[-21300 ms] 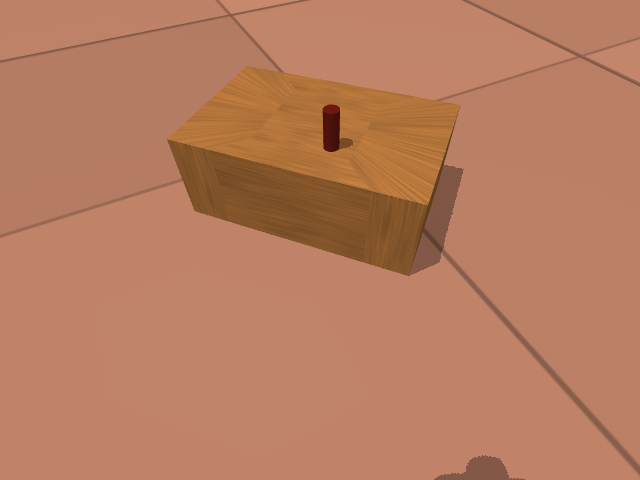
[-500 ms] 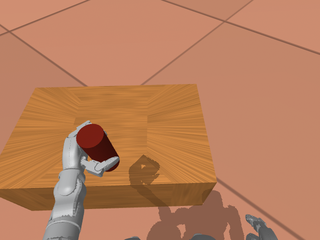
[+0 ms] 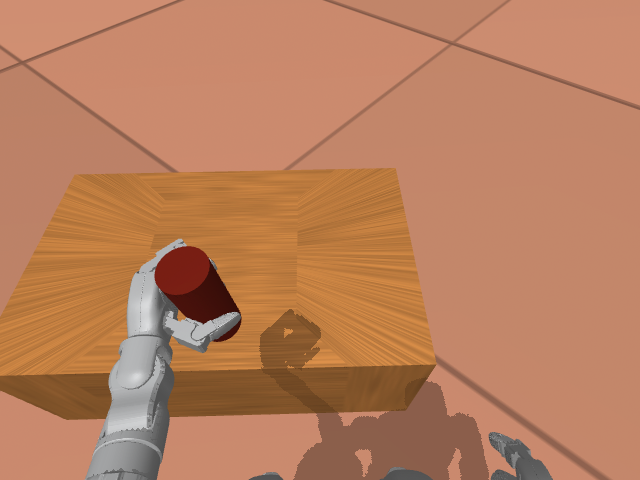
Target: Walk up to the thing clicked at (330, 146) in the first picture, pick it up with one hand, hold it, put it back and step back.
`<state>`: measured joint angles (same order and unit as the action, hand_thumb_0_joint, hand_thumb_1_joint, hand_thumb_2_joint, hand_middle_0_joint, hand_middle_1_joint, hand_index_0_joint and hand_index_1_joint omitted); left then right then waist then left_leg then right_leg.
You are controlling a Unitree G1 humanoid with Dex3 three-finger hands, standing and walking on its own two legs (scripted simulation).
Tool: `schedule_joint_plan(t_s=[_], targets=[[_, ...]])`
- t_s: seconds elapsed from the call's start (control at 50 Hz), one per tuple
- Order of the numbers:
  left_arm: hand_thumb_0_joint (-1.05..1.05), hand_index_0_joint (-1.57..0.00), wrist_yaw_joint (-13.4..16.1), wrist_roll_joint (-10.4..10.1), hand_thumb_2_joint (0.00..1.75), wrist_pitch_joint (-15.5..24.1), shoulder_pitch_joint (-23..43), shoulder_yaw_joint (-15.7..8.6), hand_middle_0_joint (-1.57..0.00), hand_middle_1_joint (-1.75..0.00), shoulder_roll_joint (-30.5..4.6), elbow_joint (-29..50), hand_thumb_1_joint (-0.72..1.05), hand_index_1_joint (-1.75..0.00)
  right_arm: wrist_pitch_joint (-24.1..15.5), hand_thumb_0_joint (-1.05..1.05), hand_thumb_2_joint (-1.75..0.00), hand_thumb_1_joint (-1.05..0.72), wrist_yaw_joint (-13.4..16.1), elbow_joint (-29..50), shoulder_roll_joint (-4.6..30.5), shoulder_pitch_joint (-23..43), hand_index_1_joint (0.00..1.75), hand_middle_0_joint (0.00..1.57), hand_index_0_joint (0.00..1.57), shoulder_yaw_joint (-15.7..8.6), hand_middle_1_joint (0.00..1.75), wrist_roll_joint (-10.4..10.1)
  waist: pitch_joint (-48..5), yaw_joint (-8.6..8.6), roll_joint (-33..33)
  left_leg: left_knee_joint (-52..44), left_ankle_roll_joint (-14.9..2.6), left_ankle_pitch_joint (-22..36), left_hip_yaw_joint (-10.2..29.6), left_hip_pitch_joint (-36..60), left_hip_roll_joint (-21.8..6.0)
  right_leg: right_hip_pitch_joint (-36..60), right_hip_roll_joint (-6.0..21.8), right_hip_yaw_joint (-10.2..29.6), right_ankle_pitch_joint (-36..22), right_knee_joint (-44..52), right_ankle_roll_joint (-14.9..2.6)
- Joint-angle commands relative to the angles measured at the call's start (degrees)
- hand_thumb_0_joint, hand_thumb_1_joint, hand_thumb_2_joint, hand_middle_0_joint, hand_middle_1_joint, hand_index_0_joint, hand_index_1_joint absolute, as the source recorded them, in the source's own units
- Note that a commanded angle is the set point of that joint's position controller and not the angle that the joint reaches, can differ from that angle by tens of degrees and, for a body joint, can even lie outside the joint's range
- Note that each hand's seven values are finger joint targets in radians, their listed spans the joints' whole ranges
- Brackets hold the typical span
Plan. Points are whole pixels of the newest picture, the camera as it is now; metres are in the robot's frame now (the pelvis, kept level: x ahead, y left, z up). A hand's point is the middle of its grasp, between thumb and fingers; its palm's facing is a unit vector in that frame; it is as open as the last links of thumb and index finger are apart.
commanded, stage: hold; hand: left
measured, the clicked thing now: (204, 299) +0.32 +0.16 +0.05
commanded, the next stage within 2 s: crouch in 1.26 s
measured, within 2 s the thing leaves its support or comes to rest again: neither
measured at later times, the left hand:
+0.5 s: hand (204, 293) +0.34 +0.17 +0.04, palm faces +0.07 -1.00 -0.03, open 9.3 cm
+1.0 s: hand (206, 293) +0.33 +0.16 +0.04, palm faces +0.06 -1.00 -0.03, open 9.3 cm
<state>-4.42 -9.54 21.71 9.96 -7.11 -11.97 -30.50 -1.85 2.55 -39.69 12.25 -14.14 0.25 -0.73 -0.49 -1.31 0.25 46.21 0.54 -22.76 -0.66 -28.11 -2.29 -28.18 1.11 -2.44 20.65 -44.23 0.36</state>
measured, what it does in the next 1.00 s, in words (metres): stands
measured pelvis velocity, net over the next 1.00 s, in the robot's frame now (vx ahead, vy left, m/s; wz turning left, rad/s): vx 0.00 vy -0.01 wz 0.00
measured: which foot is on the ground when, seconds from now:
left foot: down 0.00-1.00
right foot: down 0.00-1.00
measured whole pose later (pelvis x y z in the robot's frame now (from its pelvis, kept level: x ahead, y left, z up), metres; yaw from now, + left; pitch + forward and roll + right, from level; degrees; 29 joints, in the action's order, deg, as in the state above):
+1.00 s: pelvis +0.00 -0.01 +0.00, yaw +0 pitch +5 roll -1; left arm -4.6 -9.4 21.6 9.5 -7.3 -11.9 -29.9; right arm -2.0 2.4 -39.9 12.6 -13.7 -0.1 -0.7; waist -0.4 -1.5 0.3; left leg 45.6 1.0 -22.7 -0.4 -27.6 -2.3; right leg -27.9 1.0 -2.7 21.0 -44.3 0.0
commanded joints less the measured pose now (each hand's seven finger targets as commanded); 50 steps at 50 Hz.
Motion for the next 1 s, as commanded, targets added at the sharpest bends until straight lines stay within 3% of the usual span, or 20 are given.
schedule_joint_plan(t_s=[0.0,0.08,0.12,0.14,0.18,0.22,0.3,0.32,0.34,0.36,0.44,0.48,0.66,0.7,0.72,0.78,0.84,0.86,0.92,0.98], targets=[[0.00,-1.38,-0.2,-1.7,1.33,6.4,19.8,-3.8,-1.35,-1.53,-8.1,17.2,0.18,-1.53,-2.5,0.00,-0.91,-0.92,0.3,6.9,8.4,1.5,0.30,0.20,0.20,-3.0,0.30,0.0,-17.3,0.07,2.2,-7.4,-0.42,12.3,0.6,6.8,1.7,7.6,-1.5,0.2,-12.7,5.9,-1.23],[0.00,-1.36,-0.4,-1.7,1.33,5.9,18.4,-2.5,-1.34,-1.53,-6.6,15.3,0.17,-1.53,-2.5,0.00,-0.91,-0.92,0.4,7.0,8.2,1.4,0.30,0.20,0.20,-2.8,0.30,0.0,-16.6,-0.41,0.4,-7.2,-0.68,12.9,0.5,6.3,1.8,7.8,-1.4,0.2,-13.8,6.1,-0.99],[0.00,-1.35,-0.1,-1.5,1.33,6.6,21.4,-4.5,-1.33,-1.52,-8.9,18.5,0.19,-1.52,-2.6,0.00,-0.91,-0.92,0.3,6.6,8.2,1.4,0.30,0.20,0.20,-3.2,0.30,0.0,-17.5,-0.07,3.0,-7.1,-0.48,12.3,0.5,6.8,1.8,6.9,-1.3,0.3,-13.1,5.9,-1.15],[0.00,-1.35,-0.1,-1.5,1.32,6.5,19.2,-3.5,-1.33,-1.51,-7.4,16.4,0.18,-1.51,-2.5,0.00,-0.91,-0.92,0.2,7.0,8.2,1.5,0.30,0.20,0.20,-3.1,0.30,-0.1,-16.6,-0.15,1.7,-7.5,-0.41,11.7,0.7,6.5,1.7,7.0,-1.5,0.0,-12.3,5.9,-1.19],[0.00,-1.35,0.1,-1.4,1.31,7.1,21.5,-4.2,-1.33,-1.51,-9.3,21.5,0.17,-1.51,-2.6,0.00,-0.91,-0.92,0.3,7.0,8.2,1.5,0.30,0.20,0.20,-3.2,0.30,0.2,-19.7,0.09,3.5,-7.0,-0.46,12.6,0.5,7.7,1.9,7.8,-1.3,0.5,-13.3,5.9,-1.11],[0.00,-1.34,0.1,-1.9,1.31,6.6,21.6,-2.5,-1.32,-1.51,-7.7,22.5,0.18,-1.50,-2.8,0.00,-0.91,-0.92,0.4,6.9,8.2,0.9,0.30,0.20,0.20,-2.9,0.30,0.1,-20.2,-0.51,3.0,-6.6,-0.45,14.8,0.5,8.6,1.8,8.5,-1.4,0.4,-15.5,5.5,-1.07],[0.00,-1.33,0.8,-1.6,1.32,6.0,20.1,-4.4,-1.31,-1.50,-8.6,19.3,0.16,-1.50,-2.8,0.00,-0.91,-0.92,0.6,6.0,8.1,1.0,0.30,0.20,0.20,-2.9,0.30,0.1,-18.3,-0.25,1.4,-6.7,-0.71,14.2,0.5,7.1,1.8,8.6,-1.2,0.5,-15.5,5.9,-0.87],[0.00,-1.34,0.7,-1.4,1.31,5.9,20.0,-3.0,-1.32,-1.51,-7.1,17.8,0.14,-1.51,-2.7,0.00,-0.91,-0.92,0.6,6.3,7.8,1.4,0.30,0.20,0.20,-2.7,0.30,0.2,-16.6,-0.41,1.7,-6.7,-0.65,13.4,0.4,6.5,1.8,7.6,-1.3,0.5,-14.6,6.0,-0.94],[0.00,-1.33,0.8,-1.4,1.32,6.3,22.1,-3.7,-1.31,-1.51,-8.5,21.8,0.17,-1.51,-2.7,0.00,-0.91,-0.91,0.6,6.3,8.0,1.0,0.30,0.20,0.20,-2.9,0.30,0.3,-19.6,-0.27,2.6,-6.6,-0.65,14.0,0.4,7.7,1.9,8.3,-1.1,0.6,-15.1,6.0,-0.93],[0.00,-1.33,0.9,-1.1,1.32,6.0,20.2,-4.3,-1.31,-1.50,-8.9,19.0,0.16,-1.50,-2.7,0.00,-0.91,-0.92,0.6,5.9,8.1,0.9,0.30,0.20,0.20,-3.0,0.30,0.2,-18.3,-0.20,2.6,-6.6,-0.58,14.2,0.4,7.8,1.8,7.9,-1.2,0.5,-15.1,6.0,-0.93],[0.00,-1.34,0.2,-1.3,1.32,5.7,20.0,-2.5,-1.32,-1.51,-6.7,16.7,0.17,-1.51,-2.8,0.00,-0.91,-0.92,0.4,6.2,8.2,1.5,0.30,0.20,0.20,-3.1,0.30,0.1,-15.8,-0.57,1.5,-7.1,-0.50,13.7,0.7,6.7,1.6,6.8,-1.4,0.1,-14.4,5.7,-1.11],[0.00,-1.34,0.2,-1.2,1.31,6.3,22.4,-4.2,-1.32,-1.51,-9.1,19.4,0.17,-1.51,-2.8,0.00,-0.91,-0.92,0.2,6.5,8.6,1.4,0.30,0.20,0.20,-3.4,0.30,0.1,-18.4,-0.05,3.8,-7.1,-0.27,14.6,0.8,8.0,1.6,7.4,-1.4,0.1,-14.7,5.5,-1.28],[0.00,-1.33,-0.7,-1.8,1.32,6.7,19.6,-3.4,-1.31,-1.51,-8.0,19.6,0.16,-1.51,-2.7,0.00,-0.91,-0.92,-0.1,7.0,8.3,1.1,0.30,0.20,0.20,-3.1,0.30,0.1,-19.6,-0.02,3.3,-5.9,-0.57,16.9,0.4,7.8,1.9,8.3,-1.2,0.5,-17.2,5.3,-1.05],[0.00,-1.33,-0.5,-1.6,1.32,6.7,19.8,-5.4,-1.31,-1.50,-10.0,19.7,0.18,-1.50,-2.7,0.00,-0.91,-0.92,0.0,6.2,8.6,0.5,0.30,0.20,0.20,-3.4,0.30,0.1,-20.3,-0.01,2.2,-6.0,-0.65,16.8,0.5,8.2,1.8,8.4,-1.3,0.4,-17.2,5.2,-1.04],[0.00,-1.33,-0.7,-1.8,1.31,6.6,19.2,-3.6,-1.31,-1.50,-8.0,19.1,0.18,-1.50,-2.5,0.00,-0.91,-0.92,0.2,6.6,8.1,0.9,0.30,0.20,0.20,-3.0,0.30,0.1,-19.8,-0.54,1.0,-5.6,-0.89,16.4,0.3,7.4,2.0,9.2,-1.0,0.7,-17.8,5.5,-0.72],[0.00,-1.32,-0.5,-2.1,1.31,6.3,20.5,-2.7,-1.30,-1.50,-7.2,20.2,0.14,-1.50,-2.7,0.00,-0.91,-0.92,0.2,6.5,8.1,0.9,0.30,0.20,0.20,-2.9,0.30,0.2,-19.8,-0.84,3.3,-5.9,-0.65,17.3,0.5,8.8,1.8,7.9,-1.2,0.6,-17.4,5.4,-1.01],[0.00,-1.31,-0.3,-1.5,1.31,5.8,20.1,-2.2,-1.30,-1.49,-6.6,17.0,0.16,-1.49,-2.6,0.00,-0.91,-0.92,0.2,6.2,8.3,0.8,0.30,0.20,0.20,-3.1,0.30,0.2,-17.8,-1.16,1.6,-6.3,-0.65,15.8,0.7,7.6,1.6,7.2,-1.3,0.3,-16.1,5.6,-1.06],[0.00,-1.31,0.0,-1.6,1.32,6.2,21.1,-4.7,-1.30,-1.50,-9.0,19.0,0.16,-1.50,-2.6,0.00,-0.91,-0.92,0.2,6.0,8.3,0.9,0.30,0.20,0.20,-3.2,0.30,0.1,-18.0,-0.23,1.9,-6.4,-0.69,15.1,0.6,7.2,1.7,7.8,-1.1,0.3,-15.9,5.7,-0.99],[0.00,-1.32,-0.4,-1.6,1.30,6.5,22.2,-3.5,-1.30,-1.50,-8.3,20.0,0.16,-1.49,-2.6,0.00,-0.91,-0.92,0.3,6.4,8.3,1.2,0.30,0.20,0.20,-3.1,0.30,0.2,-18.6,-0.59,2.9,-6.9,-0.66,13.9,0.4,8.3,1.9,7.6,-1.1,0.5,-14.9,5.9,-0.98],[0.00,-1.32,-0.8,-1.8,1.30,5.6,17.3,-3.2,-1.30,-1.49,-6.1,13.2,0.15,-1.49,-2.6,0.00,-0.91,-0.92,0.4,6.5,8.3,1.9,0.30,0.20,0.20,-3.1,0.30,0.1,-15.8,-0.55,-0.3,-6.8,-0.99,12.3,0.3,6.0,2.0,7.2,-1.0,0.5,-14.0,6.4,-0.71]])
